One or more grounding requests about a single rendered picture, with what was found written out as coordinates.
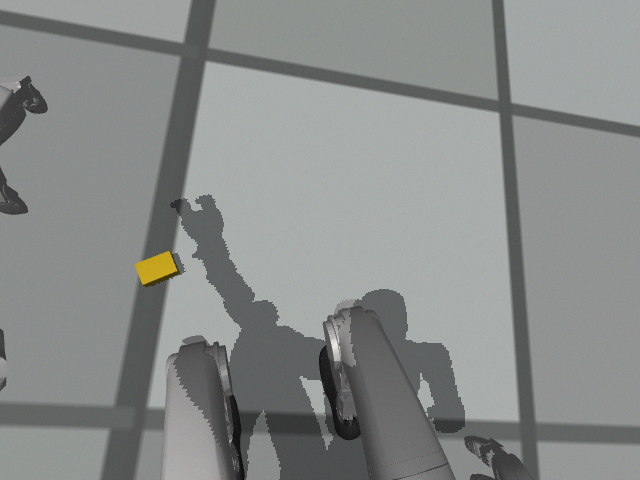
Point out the right robot hand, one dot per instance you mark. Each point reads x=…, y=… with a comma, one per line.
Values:
x=505, y=466

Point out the left robot foot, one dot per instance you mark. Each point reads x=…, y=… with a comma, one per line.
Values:
x=239, y=471

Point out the right robot foot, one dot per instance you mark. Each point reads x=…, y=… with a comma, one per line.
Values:
x=348, y=430

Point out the small box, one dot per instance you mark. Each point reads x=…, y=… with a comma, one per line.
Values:
x=157, y=269

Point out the left robot hand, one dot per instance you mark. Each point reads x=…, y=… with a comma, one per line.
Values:
x=16, y=94

